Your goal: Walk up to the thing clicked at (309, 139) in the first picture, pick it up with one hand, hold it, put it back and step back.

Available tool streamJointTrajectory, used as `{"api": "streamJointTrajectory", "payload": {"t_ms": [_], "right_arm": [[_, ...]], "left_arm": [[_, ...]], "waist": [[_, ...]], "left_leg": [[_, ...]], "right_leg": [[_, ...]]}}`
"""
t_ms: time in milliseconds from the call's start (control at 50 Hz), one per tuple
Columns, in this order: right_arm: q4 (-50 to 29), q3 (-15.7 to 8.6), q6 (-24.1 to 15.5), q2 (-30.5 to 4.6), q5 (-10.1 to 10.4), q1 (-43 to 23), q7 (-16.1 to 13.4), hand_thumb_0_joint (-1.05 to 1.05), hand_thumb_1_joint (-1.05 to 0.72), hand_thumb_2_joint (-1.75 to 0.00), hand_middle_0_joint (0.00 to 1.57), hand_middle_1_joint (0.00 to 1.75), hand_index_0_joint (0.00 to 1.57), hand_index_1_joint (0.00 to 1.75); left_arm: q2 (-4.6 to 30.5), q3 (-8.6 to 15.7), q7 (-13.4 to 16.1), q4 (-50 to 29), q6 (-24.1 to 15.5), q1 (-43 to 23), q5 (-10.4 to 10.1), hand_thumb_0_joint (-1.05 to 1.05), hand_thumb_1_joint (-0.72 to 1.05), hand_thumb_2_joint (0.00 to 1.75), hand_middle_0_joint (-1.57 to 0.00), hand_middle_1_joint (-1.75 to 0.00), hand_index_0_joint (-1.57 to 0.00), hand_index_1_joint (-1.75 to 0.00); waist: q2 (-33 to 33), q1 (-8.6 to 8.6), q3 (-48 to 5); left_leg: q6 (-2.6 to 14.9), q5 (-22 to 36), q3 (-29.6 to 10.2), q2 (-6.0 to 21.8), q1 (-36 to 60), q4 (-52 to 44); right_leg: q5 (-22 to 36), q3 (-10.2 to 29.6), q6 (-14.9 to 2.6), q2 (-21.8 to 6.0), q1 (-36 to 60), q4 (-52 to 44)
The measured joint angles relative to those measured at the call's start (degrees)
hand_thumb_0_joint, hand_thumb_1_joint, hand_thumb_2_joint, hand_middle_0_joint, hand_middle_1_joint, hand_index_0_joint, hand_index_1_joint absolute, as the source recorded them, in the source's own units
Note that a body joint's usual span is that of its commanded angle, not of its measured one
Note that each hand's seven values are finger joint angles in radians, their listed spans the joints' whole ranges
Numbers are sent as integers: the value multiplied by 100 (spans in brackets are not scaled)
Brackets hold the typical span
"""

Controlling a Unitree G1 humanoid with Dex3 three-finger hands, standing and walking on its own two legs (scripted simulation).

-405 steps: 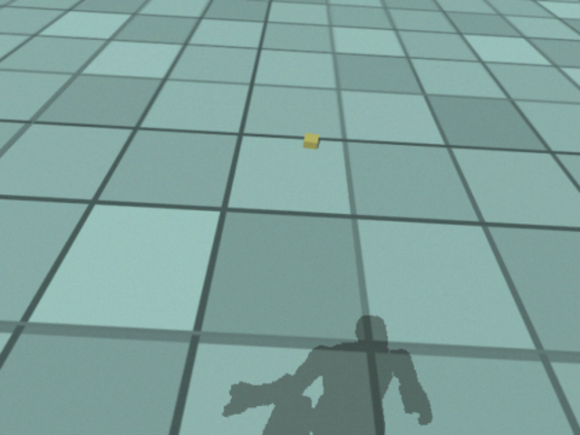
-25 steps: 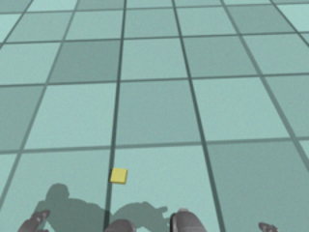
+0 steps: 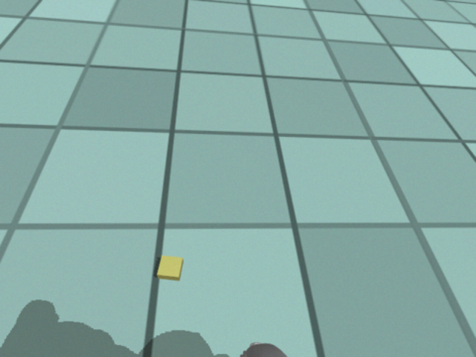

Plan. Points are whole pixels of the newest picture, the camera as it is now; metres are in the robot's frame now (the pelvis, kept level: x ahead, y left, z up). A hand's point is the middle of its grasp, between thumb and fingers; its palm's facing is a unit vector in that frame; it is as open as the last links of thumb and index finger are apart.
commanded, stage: walk up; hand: left
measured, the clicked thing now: (170, 268) +0.54 +0.19 -0.74
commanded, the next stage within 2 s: stand in 0.60 s
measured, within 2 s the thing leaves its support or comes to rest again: neither
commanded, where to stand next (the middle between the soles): +0.12 -0.01 m, yaw -4 degrees
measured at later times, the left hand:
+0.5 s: hand out of the picture +0.11 +0.27 -0.11, palm faces -0.07 -0.84 -0.54, open 7.4 cm
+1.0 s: hand out of the picture +0.13 +0.22 -0.14, palm faces -0.10 -0.94 -0.34, open 7.4 cm
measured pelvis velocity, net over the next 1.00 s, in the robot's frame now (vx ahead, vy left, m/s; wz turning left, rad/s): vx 0.06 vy -0.02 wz -0.04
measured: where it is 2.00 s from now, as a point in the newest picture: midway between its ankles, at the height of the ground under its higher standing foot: outside the picture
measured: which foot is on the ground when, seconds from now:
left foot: down 0.00-0.22, up 0.24-0.58, down 0.60-1.00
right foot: up 0.00-0.18, down 0.20-1.00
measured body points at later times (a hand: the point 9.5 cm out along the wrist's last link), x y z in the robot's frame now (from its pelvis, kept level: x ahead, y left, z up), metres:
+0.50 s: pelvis +0.05 -0.03 +0.00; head +0.09 -0.07 +0.44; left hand +0.11 +0.31 -0.08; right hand +0.12 -0.35 -0.14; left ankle +0.11 +0.14 -0.66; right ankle +0.06 -0.17 -0.73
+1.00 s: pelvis +0.06 -0.02 +0.01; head +0.07 -0.03 +0.46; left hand +0.14 +0.27 -0.12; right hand +0.12 -0.34 -0.12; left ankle +0.11 +0.12 -0.73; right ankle +0.05 -0.14 -0.73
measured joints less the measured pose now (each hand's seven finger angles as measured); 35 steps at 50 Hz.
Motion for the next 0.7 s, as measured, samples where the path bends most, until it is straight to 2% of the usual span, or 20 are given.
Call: {"api": "streamJointTrajectory", "payload": {"t_ms": [80,160,200,220,240,260,300,320,400,480,540,600,620,660,700], "right_arm": [[-130,-10,-216,-121,27,250,31,1,-90,-90,21,30,21,30],[-205,-29,-173,-316,19,356,119,1,-90,-90,21,30,20,30],[-259,-53,-57,-422,7,391,167,1,-90,-90,21,30,20,30],[-283,-72,10,-475,4,402,176,1,-90,-90,21,30,20,30],[-269,-97,96,-505,0,385,170,1,-90,-90,21,30,20,30],[-234,-115,205,-505,-9,346,164,1,-90,-90,21,30,20,30],[-192,-131,340,-517,-3,239,188,1,-91,-90,20,30,20,30],[-213,-139,352,-529,2,194,209,1,-91,-90,20,30,20,30],[-371,-180,367,-518,28,-17,233,1,-91,-90,20,30,20,30],[-398,-137,417,-384,262,-352,57,1,-91,-90,20,30,20,30],[-401,-45,375,-251,345,-453,-61,1,-91,-90,20,30,20,30],[-364,6,270,-175,281,-456,-111,1,-91,-90,21,30,20,30],[-293,6,229,-79,226,-519,-133,1,-91,-90,21,30,20,30],[-152,90,121,56,154,-540,-95,1,-91,-90,21,30,20,30],[-14,151,55,192,137,-539,-76,1,-91,-90,21,30,20,30]], "left_arm": [[89,-27,-106,183,-109,360,0,1,91,90,-20,-30,-20,-30],[86,-67,-174,140,-324,380,-57,1,91,90,-20,-30,-20,-30],[69,-89,-153,45,-484,381,-81,1,91,90,-20,-30,-20,-30],[51,-86,-109,-17,-576,377,-81,1,91,90,-20,-30,-20,-30],[14,-82,-45,-84,-662,370,-61,1,91,90,-20,-30,-20,-30],[-24,-101,17,-140,-724,386,-47,1,91,90,-20,-30,-20,-30],[-122,-180,101,-205,-774,450,-60,1,91,90,-20,-30,-20,-30],[-167,-218,140,-220,-786,486,-69,1,91,90,-20,-30,-20,-30],[-241,-286,318,-252,-783,601,-91,1,90,90,-20,-30,-21,-30],[-205,-256,377,-334,-529,423,-73,1,90,90,-20,-30,-20,-30],[-123,-223,353,-528,-292,146,-29,1,90,90,-20,-30,-20,-30],[-29,-235,332,-695,-138,-136,-114,1,90,90,-20,-30,-20,-30],[0,-208,342,-674,-117,-285,-140,1,90,90,-20,-30,-20,-30],[-54,-207,369,-563,-76,-447,-142,1,91,90,-20,-30,-20,-30],[-95,-255,334,-404,-77,-510,-142,1,91,90,-20,-30,-20,-30]], "waist": [[8,-34,-243],[122,-76,-266],[227,-97,-268],[333,-103,-246],[455,-105,-221],[525,-75,-237],[658,0,-269],[736,26,-265],[955,113,-141],[889,234,164],[686,275,319],[481,235,388],[277,240,500],[117,226,488],[17,171,390]], "left_leg": [[-111,132,100,171,353,-410],[-193,77,154,325,574,-508],[-206,-132,134,399,538,-225],[-115,-333,58,467,433,116],[-59,-565,-140,467,237,656],[-51,-722,-359,337,-9,1246],[-88,-665,-597,95,-484,2150],[-123,-530,-622,60,-700,2393],[-294,-59,-791,36,-1386,2621],[-370,-170,-1089,-234,-1648,2628],[-380,-68,-767,-257,-1443,1935],[-350,501,-343,-255,-904,657],[-337,429,-251,-369,-897,706],[-296,335,-232,-390,-980,870],[-266,379,-277,-337,-916,749]], "right_leg": [[-93,-77,4,-186,469,-887],[-95,-374,-60,-436,743,-2055],[306,-564,-83,-460,1013,-2807],[792,-640,-69,-399,1084,-2942],[854,-724,-67,-335,1065,-2796],[748,-756,-81,-317,1039,-2658],[641,-751,-128,-324,1126,-2669],[641,-749,-136,-332,1205,-2744],[645,-685,-64,-424,1381,-2869],[513,-494,5,-637,1175,-2543],[312,-413,50,-828,846,-2101],[-31,-391,124,-977,441,-1385],[-143,-242,75,-1055,356,-1153],[-737,133,-45,-784,264,-804],[-864,198,-119,-542,233,-440]]}}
